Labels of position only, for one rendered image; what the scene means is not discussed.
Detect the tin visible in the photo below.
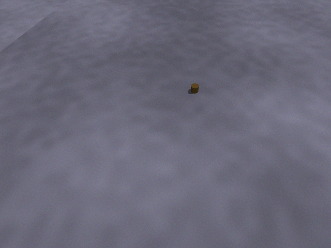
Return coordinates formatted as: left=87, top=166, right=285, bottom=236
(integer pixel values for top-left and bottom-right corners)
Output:
left=191, top=83, right=199, bottom=94

